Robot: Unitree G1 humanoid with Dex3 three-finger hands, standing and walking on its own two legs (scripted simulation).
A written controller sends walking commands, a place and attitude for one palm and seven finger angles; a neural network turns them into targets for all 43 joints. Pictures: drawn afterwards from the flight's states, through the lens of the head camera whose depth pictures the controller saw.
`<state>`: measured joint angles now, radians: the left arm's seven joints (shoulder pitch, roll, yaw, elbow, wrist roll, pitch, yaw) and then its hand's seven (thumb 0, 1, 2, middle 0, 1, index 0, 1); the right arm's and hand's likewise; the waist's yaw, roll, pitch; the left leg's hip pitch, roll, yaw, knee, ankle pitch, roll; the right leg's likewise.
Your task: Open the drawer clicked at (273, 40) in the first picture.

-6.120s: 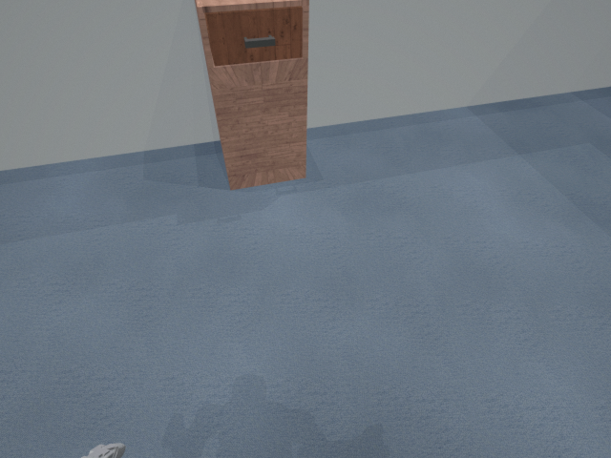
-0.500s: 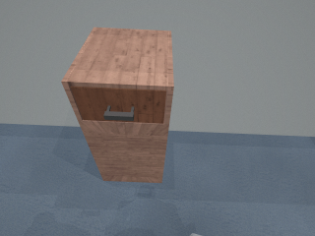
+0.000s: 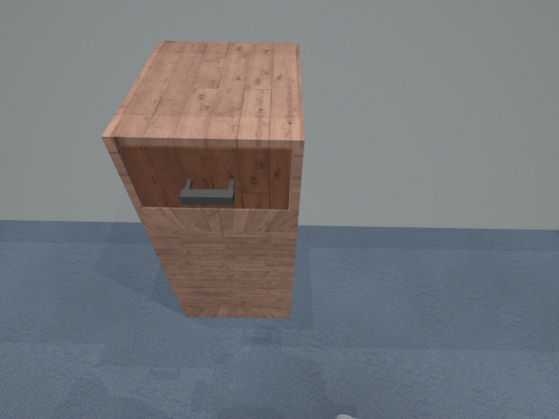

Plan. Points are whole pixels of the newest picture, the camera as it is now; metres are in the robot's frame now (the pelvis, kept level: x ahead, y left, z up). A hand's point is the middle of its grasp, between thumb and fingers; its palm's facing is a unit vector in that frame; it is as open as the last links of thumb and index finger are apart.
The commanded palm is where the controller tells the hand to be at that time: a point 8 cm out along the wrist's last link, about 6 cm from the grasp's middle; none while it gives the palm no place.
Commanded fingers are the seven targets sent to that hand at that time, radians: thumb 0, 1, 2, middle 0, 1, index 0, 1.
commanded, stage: come to a stop and stand still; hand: left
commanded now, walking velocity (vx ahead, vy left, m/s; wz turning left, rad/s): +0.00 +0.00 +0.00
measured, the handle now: (209, 190) +0.56 +0.17 -0.04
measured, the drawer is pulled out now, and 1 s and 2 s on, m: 0.00 0.00 0.00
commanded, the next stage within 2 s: look again from close up in 0.64 s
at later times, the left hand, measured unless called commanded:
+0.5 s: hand out of the picture -0.04 +0.19 -0.15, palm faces +0.03 -0.98 -0.22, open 7.4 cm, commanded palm none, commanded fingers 0.00 0.90 0.90 -0.20 -0.30 -0.20 -0.30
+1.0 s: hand out of the picture -0.07 +0.16 -0.16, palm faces +0.07 -0.98 -0.16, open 7.3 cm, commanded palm none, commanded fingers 0.00 0.90 0.90 -0.20 -0.30 -0.20 -0.30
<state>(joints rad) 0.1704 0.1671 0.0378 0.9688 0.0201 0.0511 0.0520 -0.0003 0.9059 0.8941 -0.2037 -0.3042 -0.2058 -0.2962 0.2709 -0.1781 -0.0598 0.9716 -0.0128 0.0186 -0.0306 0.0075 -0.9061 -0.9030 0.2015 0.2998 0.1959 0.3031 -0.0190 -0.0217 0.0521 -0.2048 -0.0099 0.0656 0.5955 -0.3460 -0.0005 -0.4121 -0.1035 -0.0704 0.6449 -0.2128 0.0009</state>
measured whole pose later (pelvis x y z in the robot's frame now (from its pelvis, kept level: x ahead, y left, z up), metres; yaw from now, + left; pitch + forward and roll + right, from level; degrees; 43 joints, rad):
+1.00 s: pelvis -0.06 +0.01 +0.01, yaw +1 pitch -3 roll +1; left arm 0.34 0.11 0.02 1.09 0.02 0.00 0.01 0.00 0.92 0.89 -0.20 -0.30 -0.20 -0.30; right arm 0.36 -0.15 0.00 1.08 -0.03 0.00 -0.02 0.01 -0.91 -0.90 0.20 0.30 0.20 0.30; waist 0.00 0.02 -0.01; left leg -0.24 -0.02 0.04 0.49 -0.21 0.03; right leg -0.33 0.02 0.02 0.48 -0.16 -0.03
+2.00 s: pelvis +0.03 -0.03 +0.02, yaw +1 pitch +1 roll +1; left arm 0.46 0.08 0.03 1.12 0.04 -0.07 0.00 0.00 0.91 0.89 -0.20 -0.30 -0.20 -0.30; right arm 0.19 -0.14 -0.03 1.01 -0.02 -0.03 0.00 0.01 -0.91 -0.90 0.20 0.30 0.19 0.30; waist 0.06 -0.01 0.01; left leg -0.41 0.01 0.06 0.68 -0.29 0.03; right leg -0.06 0.08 -0.01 0.30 -0.26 -0.10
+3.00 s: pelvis +0.07 -0.03 +0.01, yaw +0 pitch -1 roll +0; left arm 0.27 0.17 -0.01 1.04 0.01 0.00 0.03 0.00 0.91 0.89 -0.20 -0.30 -0.20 -0.30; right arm 0.31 -0.18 0.00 1.02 -0.02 0.00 -0.01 0.01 -0.92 -0.90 0.20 0.30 0.20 0.30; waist -0.01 0.03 0.00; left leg -0.22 0.01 0.05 0.54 -0.29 0.01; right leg -0.23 0.00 -0.02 0.55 -0.30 -0.02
